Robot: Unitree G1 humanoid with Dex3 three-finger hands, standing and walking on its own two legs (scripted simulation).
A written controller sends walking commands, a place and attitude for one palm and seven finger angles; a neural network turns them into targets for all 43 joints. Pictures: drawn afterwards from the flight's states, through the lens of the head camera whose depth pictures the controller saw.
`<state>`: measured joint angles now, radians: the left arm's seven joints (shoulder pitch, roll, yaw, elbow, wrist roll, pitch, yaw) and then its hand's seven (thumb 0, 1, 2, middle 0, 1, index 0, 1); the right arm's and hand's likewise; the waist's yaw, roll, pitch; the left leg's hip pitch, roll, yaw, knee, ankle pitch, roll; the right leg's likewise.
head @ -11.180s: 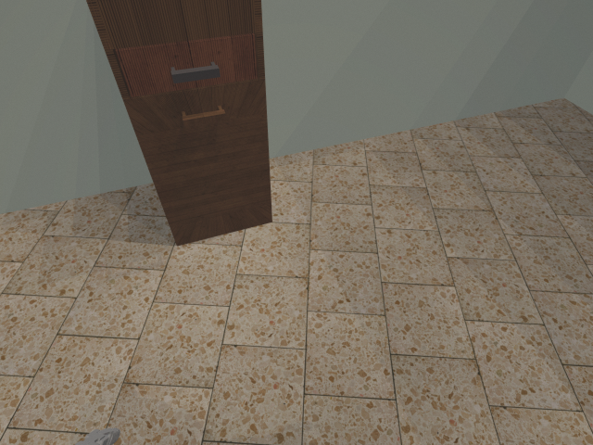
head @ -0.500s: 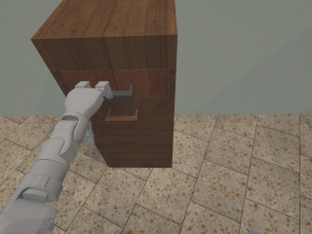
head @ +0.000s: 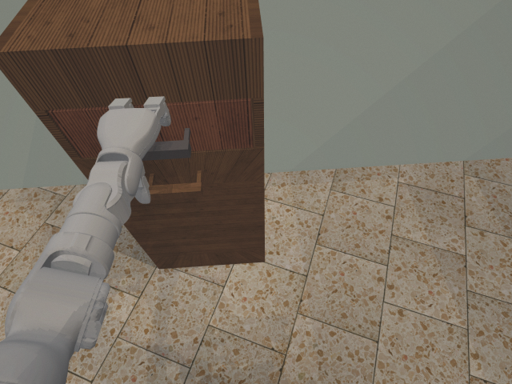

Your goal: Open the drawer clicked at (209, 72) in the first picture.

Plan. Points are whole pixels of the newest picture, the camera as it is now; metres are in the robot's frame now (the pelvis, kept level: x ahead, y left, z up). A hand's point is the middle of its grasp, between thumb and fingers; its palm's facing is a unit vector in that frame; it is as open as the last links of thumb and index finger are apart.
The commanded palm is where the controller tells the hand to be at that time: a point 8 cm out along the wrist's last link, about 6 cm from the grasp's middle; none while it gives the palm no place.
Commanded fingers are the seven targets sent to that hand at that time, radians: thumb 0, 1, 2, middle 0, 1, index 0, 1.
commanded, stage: move the hooked fingers above the handle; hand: left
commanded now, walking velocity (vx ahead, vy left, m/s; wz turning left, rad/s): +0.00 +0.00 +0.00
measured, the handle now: (157, 142) +0.56 +0.20 +0.01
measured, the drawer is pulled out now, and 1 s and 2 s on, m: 0.00 0.00 0.00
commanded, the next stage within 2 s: none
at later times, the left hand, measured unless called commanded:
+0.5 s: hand (159, 135) +0.52 +0.17 +0.07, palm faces +0.05 -0.02 -1.00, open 13.8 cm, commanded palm +0.49 +0.20 +0.12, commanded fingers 0.00 -0.50 0.30 -0.30 -1.20 -0.30 -1.20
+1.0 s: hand (150, 136) +0.51 +0.18 +0.07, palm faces +0.08 -0.02 -1.00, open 13.8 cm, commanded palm +0.49 +0.20 +0.12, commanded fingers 0.00 -0.50 0.30 -0.30 -1.20 -0.30 -1.20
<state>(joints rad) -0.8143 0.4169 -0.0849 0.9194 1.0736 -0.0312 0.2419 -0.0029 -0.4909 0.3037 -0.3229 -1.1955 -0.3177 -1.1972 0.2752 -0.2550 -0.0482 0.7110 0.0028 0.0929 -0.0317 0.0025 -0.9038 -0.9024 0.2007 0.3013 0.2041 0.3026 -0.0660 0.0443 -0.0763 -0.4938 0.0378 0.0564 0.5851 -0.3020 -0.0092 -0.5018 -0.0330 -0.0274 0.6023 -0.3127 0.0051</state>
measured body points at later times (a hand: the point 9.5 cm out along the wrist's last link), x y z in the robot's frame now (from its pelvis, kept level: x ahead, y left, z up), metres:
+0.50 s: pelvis +0.01 +0.01 -0.01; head +0.09 -0.01 +0.43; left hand +0.51 +0.17 +0.12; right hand +0.00 -0.27 -0.15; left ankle -0.02 +0.13 -0.73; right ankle -0.02 -0.12 -0.73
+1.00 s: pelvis -0.01 +0.01 -0.01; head +0.09 +0.00 +0.43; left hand +0.50 +0.18 +0.13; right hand +0.02 -0.28 -0.14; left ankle -0.02 +0.13 -0.73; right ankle -0.02 -0.12 -0.73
